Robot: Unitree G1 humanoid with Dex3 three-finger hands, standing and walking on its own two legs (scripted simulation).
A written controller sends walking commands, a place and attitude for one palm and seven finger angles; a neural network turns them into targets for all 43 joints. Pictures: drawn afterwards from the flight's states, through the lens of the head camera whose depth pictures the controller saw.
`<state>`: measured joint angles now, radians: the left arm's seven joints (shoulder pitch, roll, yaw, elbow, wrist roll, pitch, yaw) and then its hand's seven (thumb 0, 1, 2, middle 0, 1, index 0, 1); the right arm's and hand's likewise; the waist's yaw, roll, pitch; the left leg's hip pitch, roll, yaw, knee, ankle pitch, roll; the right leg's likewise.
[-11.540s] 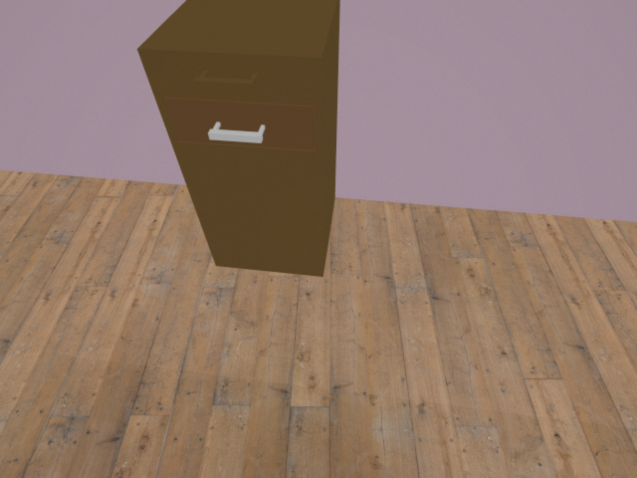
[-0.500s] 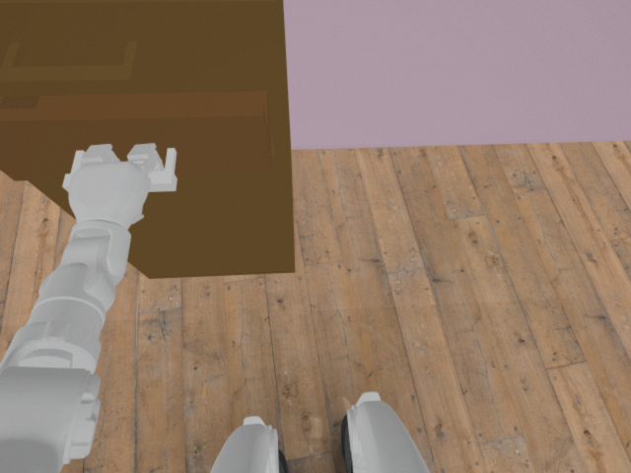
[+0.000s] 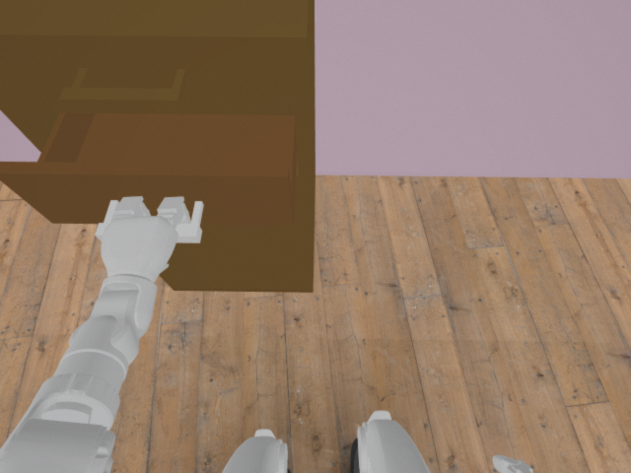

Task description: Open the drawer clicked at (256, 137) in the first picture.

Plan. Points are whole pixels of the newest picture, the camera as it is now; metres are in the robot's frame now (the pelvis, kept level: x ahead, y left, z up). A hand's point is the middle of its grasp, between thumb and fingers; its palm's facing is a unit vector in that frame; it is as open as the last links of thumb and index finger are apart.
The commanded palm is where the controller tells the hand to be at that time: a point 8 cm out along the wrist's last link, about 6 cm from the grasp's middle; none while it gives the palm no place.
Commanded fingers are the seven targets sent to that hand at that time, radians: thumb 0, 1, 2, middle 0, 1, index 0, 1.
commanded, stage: pull the drawer open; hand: left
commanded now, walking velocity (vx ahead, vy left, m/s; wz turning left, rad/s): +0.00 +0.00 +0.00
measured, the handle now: (153, 220) +0.45 +0.24 -0.02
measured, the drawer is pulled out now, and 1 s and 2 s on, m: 0.11 0.22 0.30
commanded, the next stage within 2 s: none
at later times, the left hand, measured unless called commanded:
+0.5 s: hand (151, 290) +0.35 +0.23 -0.04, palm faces -0.04 -0.05 -1.00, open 5.3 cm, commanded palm +0.32 +0.25 +0.01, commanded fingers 0.00 0.90 0.90 -0.40 -1.35 -0.40 -1.35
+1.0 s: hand (140, 336) +0.29 +0.23 -0.04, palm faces -0.03 -0.04 -1.00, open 5.3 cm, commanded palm +0.26 +0.24 +0.01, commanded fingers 0.00 0.90 0.90 -0.40 -1.35 -0.40 -1.35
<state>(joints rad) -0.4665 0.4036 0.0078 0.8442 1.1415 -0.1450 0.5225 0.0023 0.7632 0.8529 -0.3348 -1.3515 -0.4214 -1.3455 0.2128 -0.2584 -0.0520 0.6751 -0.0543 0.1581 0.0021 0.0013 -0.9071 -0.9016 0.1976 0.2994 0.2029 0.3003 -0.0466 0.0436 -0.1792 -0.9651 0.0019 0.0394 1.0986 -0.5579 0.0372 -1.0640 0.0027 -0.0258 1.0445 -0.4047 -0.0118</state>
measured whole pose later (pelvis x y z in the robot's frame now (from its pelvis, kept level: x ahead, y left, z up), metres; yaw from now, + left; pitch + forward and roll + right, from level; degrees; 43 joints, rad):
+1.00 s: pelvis +0.00 -0.01 +0.00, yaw +0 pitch +20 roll +0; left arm -0.02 0.35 0.00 0.47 1.13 -0.11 0.56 0.00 0.76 0.85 -0.33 -1.35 -0.42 -1.35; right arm 0.14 -0.25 -0.04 0.63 -0.04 0.12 -0.03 0.01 -0.91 -0.90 0.20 0.30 0.20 0.30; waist 0.01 0.03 -0.17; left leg -0.88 0.00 0.04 1.09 -0.56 0.02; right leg -0.99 0.01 -0.02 1.06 -0.42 -0.03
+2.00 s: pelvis +0.01 -0.02 -0.01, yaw +0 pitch +20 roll +1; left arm 0.44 0.37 0.07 0.11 1.10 -0.16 0.59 -0.02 0.74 0.78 -0.32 -1.35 -0.42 -1.35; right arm 0.08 -0.23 -0.03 0.57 -0.06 0.10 -0.02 0.01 -0.91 -0.90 0.20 0.30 0.20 0.30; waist 0.02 0.01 -0.17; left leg -0.89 0.01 0.05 1.15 -0.61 0.00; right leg -1.03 0.02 -0.01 1.15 -0.48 -0.05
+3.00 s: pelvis -0.01 -0.02 -0.01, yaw +1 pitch +19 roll +1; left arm 0.35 0.35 0.02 0.15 1.10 -0.11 0.58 0.00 -0.48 0.31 -0.29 -1.20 -0.32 -1.20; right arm 0.12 -0.24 -0.02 0.58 -0.06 0.08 -0.03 0.01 -0.91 -0.90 0.20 0.30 0.20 0.30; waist 0.03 0.03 -0.18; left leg -0.91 0.00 0.03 1.17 -0.60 0.01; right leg -1.03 0.00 -0.03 1.15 -0.46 -0.04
